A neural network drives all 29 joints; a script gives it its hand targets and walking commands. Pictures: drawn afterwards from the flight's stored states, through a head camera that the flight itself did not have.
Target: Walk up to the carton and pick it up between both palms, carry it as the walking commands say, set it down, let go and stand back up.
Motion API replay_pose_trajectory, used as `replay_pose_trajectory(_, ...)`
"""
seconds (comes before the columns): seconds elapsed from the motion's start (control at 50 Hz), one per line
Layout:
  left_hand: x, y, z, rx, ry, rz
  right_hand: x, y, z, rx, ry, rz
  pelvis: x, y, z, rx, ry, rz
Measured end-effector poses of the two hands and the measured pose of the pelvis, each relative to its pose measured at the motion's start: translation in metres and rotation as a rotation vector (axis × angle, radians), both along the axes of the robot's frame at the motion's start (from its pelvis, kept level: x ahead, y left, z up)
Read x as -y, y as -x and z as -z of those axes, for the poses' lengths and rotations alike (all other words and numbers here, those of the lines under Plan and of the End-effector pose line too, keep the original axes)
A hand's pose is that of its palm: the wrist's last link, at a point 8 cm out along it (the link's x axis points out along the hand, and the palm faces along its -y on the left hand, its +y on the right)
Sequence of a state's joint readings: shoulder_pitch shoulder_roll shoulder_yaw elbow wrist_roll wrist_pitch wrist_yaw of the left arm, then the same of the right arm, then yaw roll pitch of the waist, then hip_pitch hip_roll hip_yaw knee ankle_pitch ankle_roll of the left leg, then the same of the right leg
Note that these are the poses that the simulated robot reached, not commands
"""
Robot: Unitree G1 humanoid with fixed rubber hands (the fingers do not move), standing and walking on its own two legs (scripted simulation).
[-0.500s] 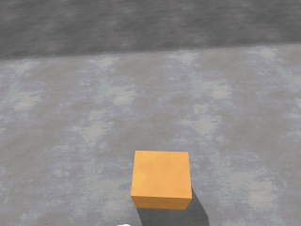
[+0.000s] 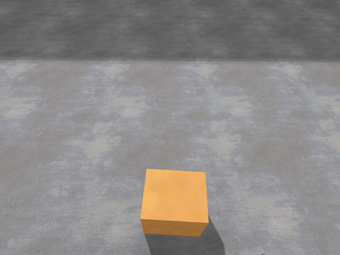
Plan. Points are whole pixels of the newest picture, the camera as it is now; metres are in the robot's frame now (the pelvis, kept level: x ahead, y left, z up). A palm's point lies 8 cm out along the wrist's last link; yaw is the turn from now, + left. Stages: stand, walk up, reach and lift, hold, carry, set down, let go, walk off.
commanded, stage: walk up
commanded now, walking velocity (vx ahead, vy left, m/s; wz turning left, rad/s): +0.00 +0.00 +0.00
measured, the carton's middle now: (173, 204) +0.45 -0.02 -0.62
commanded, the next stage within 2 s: none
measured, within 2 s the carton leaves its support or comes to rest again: neither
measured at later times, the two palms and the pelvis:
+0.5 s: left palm out of the picture +0.01 +0.30 -0.15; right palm out of the picture +0.04 -0.21 -0.11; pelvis -0.05 +0.05 -0.01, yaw +2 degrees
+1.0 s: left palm out of the picture -0.05 +0.28 -0.12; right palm out of the picture -0.03 -0.22 -0.13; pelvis -0.11 +0.02 +0.00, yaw +1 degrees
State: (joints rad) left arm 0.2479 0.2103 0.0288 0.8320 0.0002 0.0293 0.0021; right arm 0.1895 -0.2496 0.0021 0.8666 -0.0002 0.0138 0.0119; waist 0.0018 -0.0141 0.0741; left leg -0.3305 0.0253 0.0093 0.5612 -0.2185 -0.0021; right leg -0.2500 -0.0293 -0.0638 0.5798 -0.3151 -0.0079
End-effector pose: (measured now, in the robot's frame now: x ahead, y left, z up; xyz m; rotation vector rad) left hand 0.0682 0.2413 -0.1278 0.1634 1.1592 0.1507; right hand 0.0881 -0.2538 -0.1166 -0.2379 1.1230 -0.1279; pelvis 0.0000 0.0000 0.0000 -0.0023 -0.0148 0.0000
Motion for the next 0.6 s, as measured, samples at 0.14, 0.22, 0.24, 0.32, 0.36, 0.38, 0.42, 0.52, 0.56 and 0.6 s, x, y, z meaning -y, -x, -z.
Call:
replay_pose_trajectory(0.14,-0.005,0.002,-0.006,0.014,-0.036,-0.004,-0.004,0.000,0.007,0.017,-0.015,0.005,0.000,0.004,0.002,0.014,0.001,0.000)
replay_pose_trajectory(0.22,-0.012,0.009,-0.005,0.035,-0.048,-0.010,-0.009,0.008,0.010,0.011,-0.016,0.011,-0.005,0.012,0.005,0.035,0.007,0.001)
replay_pose_trajectory(0.24,-0.015,0.011,-0.004,0.040,-0.052,-0.014,-0.011,0.012,0.010,0.003,-0.014,0.013,-0.008,0.015,0.005,0.039,0.009,0.000)
replay_pose_trajectory(0.32,-0.030,0.024,0.001,0.051,-0.048,-0.033,-0.024,0.021,0.006,-0.006,0.007,0.007,-0.023,0.026,0.006,0.051,0.014,-0.014)
replay_pose_trajectory(0.36,-0.038,0.030,0.009,0.049,-0.031,-0.038,-0.032,0.027,0.006,0.003,0.024,0.005,-0.033,0.031,0.011,0.059,0.026,-0.018)
replay_pose_trajectory(0.38,-0.043,0.033,0.016,0.045,-0.022,-0.037,-0.036,0.030,0.009,0.010,0.031,0.004,-0.039,0.034,0.016,0.062,0.039,-0.017)
replay_pose_trajectory(0.42,-0.050,0.042,0.022,0.026,-0.012,-0.040,-0.044,0.040,0.007,0.009,0.039,0.001,-0.044,0.042,0.017,0.066,0.032,-0.025)
replay_pose_trajectory(0.52,-0.054,0.060,0.020,0.002,0.020,-0.037,-0.046,0.054,-0.010,0.027,0.074,0.002,-0.049,0.057,0.009,0.067,0.034,-0.028)
replay_pose_trajectory(0.56,-0.053,0.067,0.018,-0.005,0.028,-0.035,-0.046,0.059,-0.013,0.029,0.077,0.000,-0.049,0.063,0.006,0.051,0.034,-0.027)
replay_pose_trajectory(0.6,-0.052,0.075,0.017,-0.020,0.028,-0.033,-0.045,0.065,-0.013,0.022,0.073,-0.003,-0.048,0.070,0.004,0.029,0.031,-0.026)
